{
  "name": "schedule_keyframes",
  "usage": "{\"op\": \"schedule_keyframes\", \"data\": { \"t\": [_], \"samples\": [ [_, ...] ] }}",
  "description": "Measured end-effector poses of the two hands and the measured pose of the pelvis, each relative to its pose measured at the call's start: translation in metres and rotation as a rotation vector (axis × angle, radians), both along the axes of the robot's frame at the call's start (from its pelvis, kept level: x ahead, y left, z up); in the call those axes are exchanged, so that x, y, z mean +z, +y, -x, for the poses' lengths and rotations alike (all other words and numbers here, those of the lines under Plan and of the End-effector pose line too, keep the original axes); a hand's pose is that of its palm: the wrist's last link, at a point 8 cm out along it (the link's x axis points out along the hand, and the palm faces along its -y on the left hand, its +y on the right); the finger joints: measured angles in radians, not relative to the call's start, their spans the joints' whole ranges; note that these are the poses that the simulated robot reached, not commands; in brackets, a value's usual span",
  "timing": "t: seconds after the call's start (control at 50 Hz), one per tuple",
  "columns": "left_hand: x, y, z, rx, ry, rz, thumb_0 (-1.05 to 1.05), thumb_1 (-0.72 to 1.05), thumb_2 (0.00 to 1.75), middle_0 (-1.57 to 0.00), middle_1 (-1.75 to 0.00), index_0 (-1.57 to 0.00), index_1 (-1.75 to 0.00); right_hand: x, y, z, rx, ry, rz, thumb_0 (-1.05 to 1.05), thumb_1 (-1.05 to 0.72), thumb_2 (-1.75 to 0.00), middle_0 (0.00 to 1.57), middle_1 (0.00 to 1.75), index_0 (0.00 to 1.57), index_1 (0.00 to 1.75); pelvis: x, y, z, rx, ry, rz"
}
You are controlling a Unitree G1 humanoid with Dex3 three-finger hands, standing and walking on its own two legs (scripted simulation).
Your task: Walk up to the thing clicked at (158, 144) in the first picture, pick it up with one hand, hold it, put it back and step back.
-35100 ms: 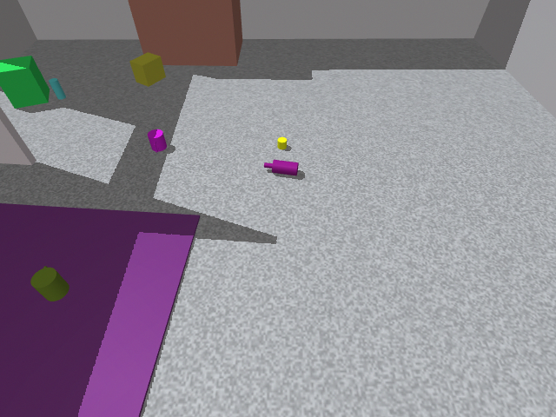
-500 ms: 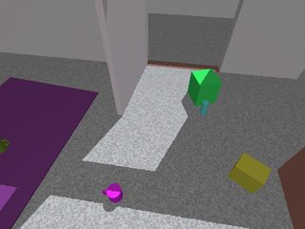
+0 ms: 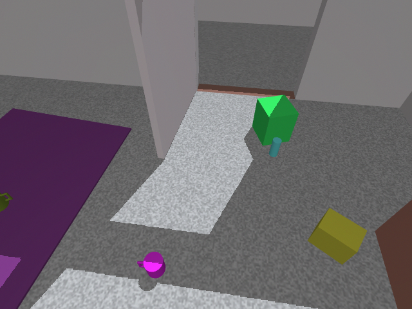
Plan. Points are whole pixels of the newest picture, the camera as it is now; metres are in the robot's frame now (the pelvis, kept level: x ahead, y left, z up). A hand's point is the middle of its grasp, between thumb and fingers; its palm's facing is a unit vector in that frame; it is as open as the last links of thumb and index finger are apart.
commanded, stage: stand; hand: left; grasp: from above
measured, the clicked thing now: (151, 264) +0.45 +0.26 -0.74
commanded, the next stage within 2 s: rise first in 0.98 s
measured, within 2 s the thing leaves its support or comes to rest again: neither
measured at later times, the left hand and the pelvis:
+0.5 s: hand out of the picture +0.08 +0.25 -0.16, palm faces -0.02 -0.94 -0.35, open 7.4 cm; pelvis +0.00 +0.00 +0.00, yaw +0 degrees
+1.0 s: hand out of the picture +0.07 +0.25 -0.16, palm faces -0.02 -0.94 -0.35, open 7.4 cm; pelvis +0.00 +0.00 +0.00, yaw +0 degrees
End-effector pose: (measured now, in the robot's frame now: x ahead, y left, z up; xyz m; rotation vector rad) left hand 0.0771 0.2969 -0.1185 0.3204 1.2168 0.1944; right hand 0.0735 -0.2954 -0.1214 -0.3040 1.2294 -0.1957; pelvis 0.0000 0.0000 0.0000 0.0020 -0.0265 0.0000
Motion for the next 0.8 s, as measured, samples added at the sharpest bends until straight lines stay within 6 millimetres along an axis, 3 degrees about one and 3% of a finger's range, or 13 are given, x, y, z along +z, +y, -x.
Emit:
{"op": "schedule_keyframes", "data": {
  "t": [0.3, 0.8],
  "samples": [
    [0.001, -0.002, 0.002, 0.004, -0.003, -0.004, 0.00, 0.91, 0.90, -0.21, -0.30, -0.20, -0.30, 0.001, -0.003, -0.005, 0.007, -0.010, 0.001, 0.01, -0.91, -0.90, 0.21, 0.30, 0.21, 0.30, 0.000, -0.003, -0.001, 0.004, -0.006, 0.001],
    [0.000, -0.003, 0.011, 0.005, 0.018, -0.006, 0.00, 0.91, 0.90, -0.21, -0.30, -0.20, -0.30, -0.001, -0.004, 0.008, 0.001, 0.020, 0.000, 0.01, -0.91, -0.90, 0.21, 0.30, 0.21, 0.30, 0.000, -0.004, 0.000, 0.005, -0.003, 0.001]
  ]
}}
